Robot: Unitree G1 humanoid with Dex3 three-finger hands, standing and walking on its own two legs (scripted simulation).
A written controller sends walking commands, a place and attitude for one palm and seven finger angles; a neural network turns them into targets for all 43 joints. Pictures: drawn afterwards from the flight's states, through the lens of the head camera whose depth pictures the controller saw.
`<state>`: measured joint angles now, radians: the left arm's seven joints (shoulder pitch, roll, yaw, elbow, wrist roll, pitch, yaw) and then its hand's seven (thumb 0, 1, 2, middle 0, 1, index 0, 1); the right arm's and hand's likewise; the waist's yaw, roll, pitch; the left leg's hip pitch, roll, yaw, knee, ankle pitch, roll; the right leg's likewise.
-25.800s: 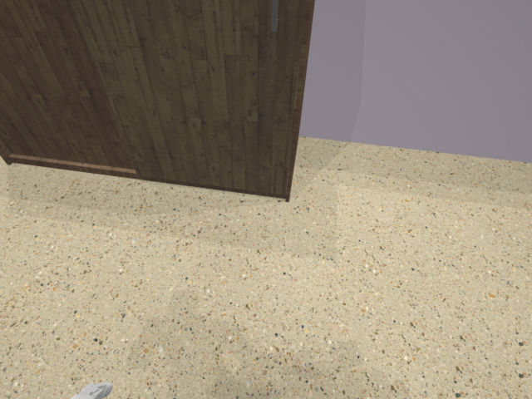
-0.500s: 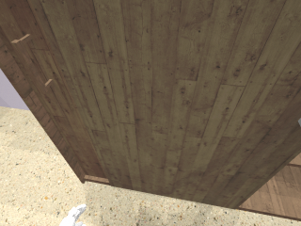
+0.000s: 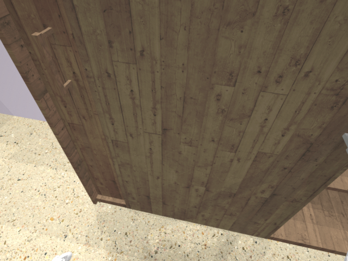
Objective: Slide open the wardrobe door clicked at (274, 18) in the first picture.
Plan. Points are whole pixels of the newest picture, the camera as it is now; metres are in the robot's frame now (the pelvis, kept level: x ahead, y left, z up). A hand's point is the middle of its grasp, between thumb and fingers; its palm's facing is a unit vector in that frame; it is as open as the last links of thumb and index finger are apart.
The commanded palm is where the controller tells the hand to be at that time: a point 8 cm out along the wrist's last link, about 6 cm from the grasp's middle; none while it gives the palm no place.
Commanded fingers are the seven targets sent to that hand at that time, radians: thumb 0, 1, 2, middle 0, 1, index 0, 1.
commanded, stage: stop walking and hold the door there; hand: right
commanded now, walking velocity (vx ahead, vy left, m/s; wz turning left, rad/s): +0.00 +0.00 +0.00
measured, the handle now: out of the picture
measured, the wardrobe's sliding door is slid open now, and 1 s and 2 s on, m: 0.56 0.56 0.56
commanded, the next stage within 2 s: loosen the grip on the handle in 1.68 s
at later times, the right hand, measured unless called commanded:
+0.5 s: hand out of the picture +0.36 -0.37 +0.15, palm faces +0.47 +0.85 -0.22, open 5.6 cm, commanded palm +0.32 -0.38 +0.14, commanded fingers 0.00 -0.90 -0.90 0.45 1.40 0.45 1.40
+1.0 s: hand out of the picture +0.36 -0.38 +0.15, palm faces +0.21 +0.97 -0.10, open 5.4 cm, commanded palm +0.34 -0.39 +0.14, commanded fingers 0.00 -0.90 -0.90 0.45 1.40 0.45 1.40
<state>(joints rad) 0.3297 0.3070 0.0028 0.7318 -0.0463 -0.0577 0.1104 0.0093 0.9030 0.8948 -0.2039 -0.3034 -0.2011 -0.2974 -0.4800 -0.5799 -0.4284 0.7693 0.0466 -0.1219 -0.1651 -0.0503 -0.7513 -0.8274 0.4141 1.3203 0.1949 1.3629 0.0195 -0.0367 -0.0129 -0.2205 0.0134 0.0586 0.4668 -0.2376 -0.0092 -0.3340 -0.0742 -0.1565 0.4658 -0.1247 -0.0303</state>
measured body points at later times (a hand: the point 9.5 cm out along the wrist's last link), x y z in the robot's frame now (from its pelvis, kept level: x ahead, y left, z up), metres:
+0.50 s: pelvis -0.03 -0.07 -0.01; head +0.02 -0.07 +0.44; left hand +0.16 +0.17 -0.10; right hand +0.33 -0.41 +0.17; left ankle -0.07 +0.07 -0.66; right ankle +0.05 -0.13 -0.74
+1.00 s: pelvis -0.05 -0.19 -0.03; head +0.04 -0.21 +0.41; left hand +0.11 +0.05 -0.15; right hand +0.34 -0.43 +0.15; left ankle -0.11 -0.03 -0.67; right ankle +0.04 -0.35 -0.74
